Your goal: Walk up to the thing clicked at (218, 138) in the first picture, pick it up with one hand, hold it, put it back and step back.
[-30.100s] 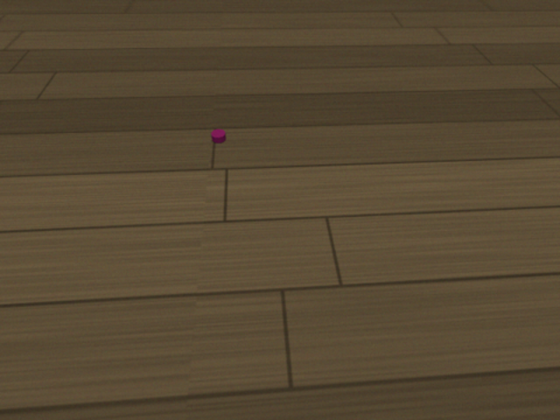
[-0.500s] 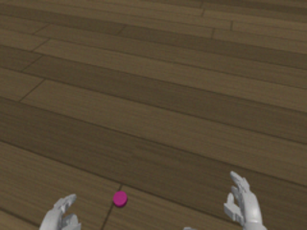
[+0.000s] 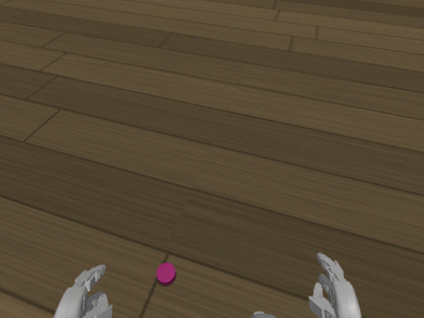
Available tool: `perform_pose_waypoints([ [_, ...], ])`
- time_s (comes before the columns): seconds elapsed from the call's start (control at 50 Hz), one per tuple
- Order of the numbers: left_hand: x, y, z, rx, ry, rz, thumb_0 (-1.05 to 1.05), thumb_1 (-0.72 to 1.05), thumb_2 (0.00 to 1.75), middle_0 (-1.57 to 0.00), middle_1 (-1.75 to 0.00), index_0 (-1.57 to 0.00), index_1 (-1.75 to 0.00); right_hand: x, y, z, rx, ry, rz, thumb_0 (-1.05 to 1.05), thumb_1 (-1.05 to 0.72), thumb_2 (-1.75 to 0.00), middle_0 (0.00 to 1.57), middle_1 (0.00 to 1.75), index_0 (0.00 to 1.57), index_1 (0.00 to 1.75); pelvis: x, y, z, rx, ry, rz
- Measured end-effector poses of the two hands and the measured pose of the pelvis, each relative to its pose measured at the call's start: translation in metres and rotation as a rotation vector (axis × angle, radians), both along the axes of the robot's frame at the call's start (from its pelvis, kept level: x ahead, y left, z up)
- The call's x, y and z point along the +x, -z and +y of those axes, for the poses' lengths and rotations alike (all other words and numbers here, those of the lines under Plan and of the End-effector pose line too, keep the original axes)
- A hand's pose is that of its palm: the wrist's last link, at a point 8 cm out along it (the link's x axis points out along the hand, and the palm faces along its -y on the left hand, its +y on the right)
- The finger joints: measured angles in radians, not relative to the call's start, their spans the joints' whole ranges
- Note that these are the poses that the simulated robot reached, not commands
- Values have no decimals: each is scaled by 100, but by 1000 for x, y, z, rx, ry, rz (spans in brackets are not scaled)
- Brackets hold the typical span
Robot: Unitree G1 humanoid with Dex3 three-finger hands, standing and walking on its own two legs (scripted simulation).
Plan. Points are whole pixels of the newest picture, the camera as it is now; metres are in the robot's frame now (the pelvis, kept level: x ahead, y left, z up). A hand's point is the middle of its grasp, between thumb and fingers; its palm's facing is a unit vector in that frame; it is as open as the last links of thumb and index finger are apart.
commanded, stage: home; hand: left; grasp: from above
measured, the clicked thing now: (166, 273) +0.42 +0.17 -0.70
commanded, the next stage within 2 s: stand in 1.30 s
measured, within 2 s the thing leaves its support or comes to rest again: neither
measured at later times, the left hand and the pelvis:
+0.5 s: hand out of the picture +0.15 +0.17 -0.05, palm faces +0.06 -0.98 -0.20, open 7.4 cm; pelvis -0.01 -0.01 +0.00, yaw +0 degrees
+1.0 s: hand (108, 307) +0.17 +0.18 -0.04, palm faces +0.04 -0.98 -0.20, open 7.4 cm; pelvis +0.01 +0.00 +0.00, yaw +0 degrees
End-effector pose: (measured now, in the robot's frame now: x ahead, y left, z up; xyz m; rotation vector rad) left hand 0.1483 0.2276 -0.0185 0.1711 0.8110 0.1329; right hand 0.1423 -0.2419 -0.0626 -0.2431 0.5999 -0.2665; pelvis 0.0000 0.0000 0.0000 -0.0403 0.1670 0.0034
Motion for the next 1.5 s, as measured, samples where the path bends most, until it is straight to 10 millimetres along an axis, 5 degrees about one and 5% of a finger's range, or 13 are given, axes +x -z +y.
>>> perform_pose_waypoints([
  [0.42, -15, 1, -6, -5, -7, 10, 1, 90, 90, -20, -30, -20, -30, -1, -6, -5, -7, -12, -48, 2, -91, -89, 20, 30, 20, 30, -11, 1, -6, 3, -4, -9],
  [1.0, 8, 1, 4, -2, 9, 3, 1, 90, 90, -20, -29, -20, -30, 14, -4, 5, -11, 1, -21, 1, -91, -89, 20, 30, 20, 30, 8, 1, 4, -7, 1, 12],
  [1.4, -1, 1, 1, -3, 3, 3, 1, 90, 90, -20, -29, -20, -30, 10, -4, 2, -5, -7, -24, 1, -90, -89, 20, 30, 20, 30, 1, 2, 1, -5, -2, 5],
  [1.5, -3, 26, 16, 109, 50, -8, 0, 90, 90, -20, -30, -20, -30, -5, 15, -9, -53, -158, 247, 1, -90, -89, 20, 30, 20, 30, -10, -8, -2, 29, 5, -101],
])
